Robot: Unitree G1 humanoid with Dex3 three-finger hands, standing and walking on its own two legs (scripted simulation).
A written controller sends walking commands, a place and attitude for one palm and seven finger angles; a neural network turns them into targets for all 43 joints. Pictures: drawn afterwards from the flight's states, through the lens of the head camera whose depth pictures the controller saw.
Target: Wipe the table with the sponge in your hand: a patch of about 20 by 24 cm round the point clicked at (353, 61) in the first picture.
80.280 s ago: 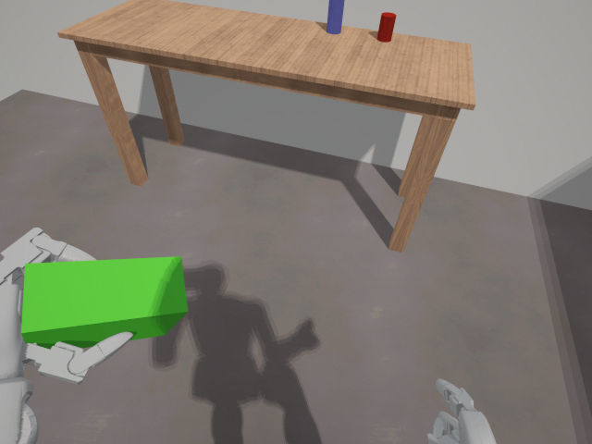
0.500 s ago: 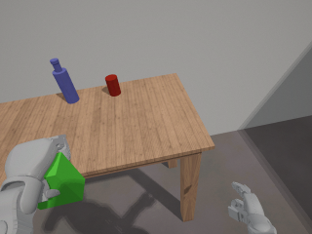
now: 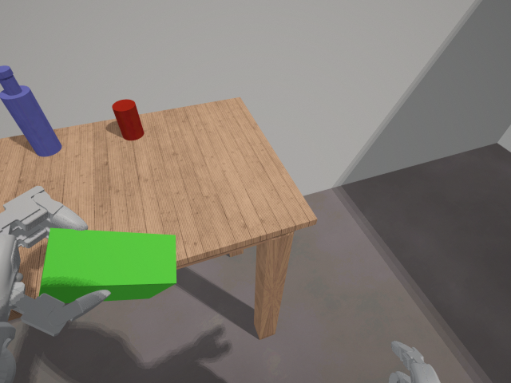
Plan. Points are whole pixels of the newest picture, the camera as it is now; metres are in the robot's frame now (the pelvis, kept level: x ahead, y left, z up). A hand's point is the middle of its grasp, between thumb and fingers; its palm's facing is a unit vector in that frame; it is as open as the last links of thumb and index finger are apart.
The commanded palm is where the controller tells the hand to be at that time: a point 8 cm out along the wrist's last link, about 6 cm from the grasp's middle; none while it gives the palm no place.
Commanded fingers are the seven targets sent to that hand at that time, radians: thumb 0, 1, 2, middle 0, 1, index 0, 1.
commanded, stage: step back with the hand held close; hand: left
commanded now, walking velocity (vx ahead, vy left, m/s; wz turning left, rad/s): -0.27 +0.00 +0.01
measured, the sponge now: (127, 269) +0.23 +0.17 +0.13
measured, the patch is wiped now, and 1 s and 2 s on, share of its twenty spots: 1.00 1.00 1.00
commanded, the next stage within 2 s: stop stepping back and stand still in 0.82 s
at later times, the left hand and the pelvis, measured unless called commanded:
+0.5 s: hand out of the picture +0.09 +0.30 +0.20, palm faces +0.55 -0.75 -0.37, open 10.0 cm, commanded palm +0.06 +0.32 +0.20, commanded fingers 0.00 0.10 1.30 -1.20 -1.60 -1.20 -1.60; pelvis -0.09 +0.03 -0.01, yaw +2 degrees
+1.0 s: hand out of the picture -0.02 +0.29 +0.18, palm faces +0.33 -0.87 -0.37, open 10.1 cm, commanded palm -0.07 +0.33 +0.20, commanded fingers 0.00 0.10 1.30 -1.20 -1.60 -1.20 -1.60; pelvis -0.25 +0.06 +0.01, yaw -4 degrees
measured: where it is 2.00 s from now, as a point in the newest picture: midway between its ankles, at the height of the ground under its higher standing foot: outside the picture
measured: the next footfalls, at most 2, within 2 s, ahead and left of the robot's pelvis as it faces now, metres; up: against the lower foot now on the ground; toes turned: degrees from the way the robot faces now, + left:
right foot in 0.48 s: -0.13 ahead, -0.08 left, +0.00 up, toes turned +5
left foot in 0.76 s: -0.11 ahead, +0.15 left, +0.00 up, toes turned -3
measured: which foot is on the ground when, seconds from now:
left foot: down 0.00-0.60, up 0.62-0.74, down 0.76-1.00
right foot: down 0.00-0.34, up 0.36-0.46, down 0.48-0.80, up 0.82-1.00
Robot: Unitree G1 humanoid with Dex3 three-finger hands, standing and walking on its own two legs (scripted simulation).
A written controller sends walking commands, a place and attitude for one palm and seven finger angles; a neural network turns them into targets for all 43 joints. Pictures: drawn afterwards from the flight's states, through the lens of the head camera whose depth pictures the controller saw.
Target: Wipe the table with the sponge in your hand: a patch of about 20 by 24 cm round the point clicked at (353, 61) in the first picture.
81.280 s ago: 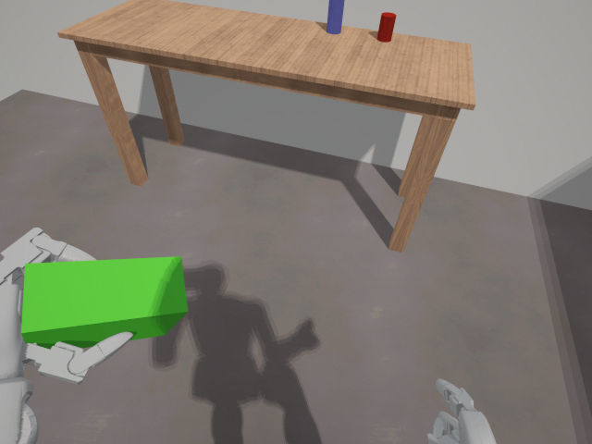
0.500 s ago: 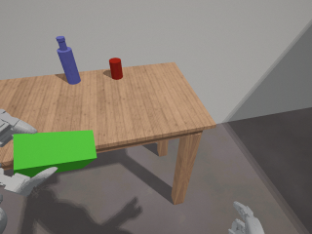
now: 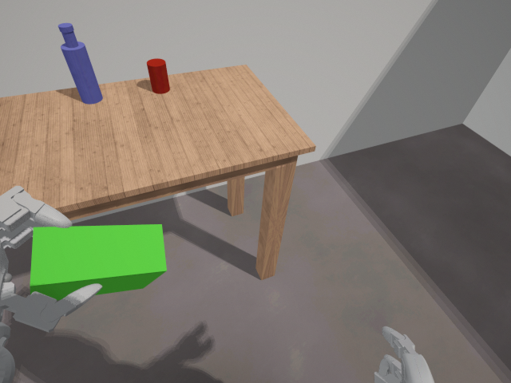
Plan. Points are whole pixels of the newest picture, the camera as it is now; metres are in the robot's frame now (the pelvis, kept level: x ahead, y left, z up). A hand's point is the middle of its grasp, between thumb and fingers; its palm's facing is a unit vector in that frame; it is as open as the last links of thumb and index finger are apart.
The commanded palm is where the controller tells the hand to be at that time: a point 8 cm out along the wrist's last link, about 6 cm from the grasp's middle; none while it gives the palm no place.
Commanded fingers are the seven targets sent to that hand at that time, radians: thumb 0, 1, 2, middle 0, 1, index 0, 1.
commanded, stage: stop stepping back and stand still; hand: left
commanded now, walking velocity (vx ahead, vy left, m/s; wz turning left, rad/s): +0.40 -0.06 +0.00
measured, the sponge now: (117, 261) +0.24 +0.20 +0.13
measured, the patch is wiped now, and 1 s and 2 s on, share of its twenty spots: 1.00 1.00 1.00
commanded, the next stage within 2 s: stand and wait in 0.78 s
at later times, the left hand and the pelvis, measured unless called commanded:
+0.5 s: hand out of the picture +0.07 +0.23 +0.17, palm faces +0.43 -0.83 -0.36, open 10.1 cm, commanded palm +0.02 +0.27 +0.19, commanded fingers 0.00 0.10 1.30 -1.20 -1.60 -1.20 -1.60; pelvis -0.14 -0.01 -0.01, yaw +0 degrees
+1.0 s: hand out of the picture +0.07 +0.24 +0.17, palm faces +0.49 -0.78 -0.38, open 10.0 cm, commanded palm +0.01 +0.28 +0.19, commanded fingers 0.00 0.10 1.30 -1.20 -1.60 -1.20 -1.60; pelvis -0.14 -0.01 -0.01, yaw +3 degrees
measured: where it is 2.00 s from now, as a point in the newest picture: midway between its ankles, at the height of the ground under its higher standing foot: outside the picture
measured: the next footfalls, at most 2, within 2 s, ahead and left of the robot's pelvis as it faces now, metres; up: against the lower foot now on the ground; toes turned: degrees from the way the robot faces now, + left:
right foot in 0.08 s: -0.08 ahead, -0.09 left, +0.00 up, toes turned +1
left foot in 0.34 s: -0.09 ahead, +0.14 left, +0.00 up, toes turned +3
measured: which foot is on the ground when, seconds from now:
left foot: down 0.00-0.08, up 0.10-0.32, down 0.34-0.54, up 0.56-0.84, down 0.86-1.00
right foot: up 0.00-0.06, down 0.08-1.00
